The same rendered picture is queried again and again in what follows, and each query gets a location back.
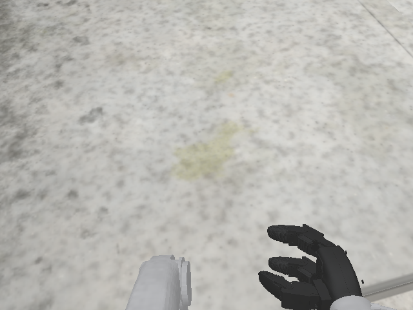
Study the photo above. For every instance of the robot right forearm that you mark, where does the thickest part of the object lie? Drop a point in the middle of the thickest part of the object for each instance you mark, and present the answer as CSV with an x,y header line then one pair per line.
x,y
351,303

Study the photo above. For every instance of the robot right hand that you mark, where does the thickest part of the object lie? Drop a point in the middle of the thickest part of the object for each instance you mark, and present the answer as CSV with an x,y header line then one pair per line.
x,y
321,283

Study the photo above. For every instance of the robot left thigh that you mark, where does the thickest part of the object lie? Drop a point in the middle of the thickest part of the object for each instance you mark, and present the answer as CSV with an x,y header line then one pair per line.
x,y
163,283

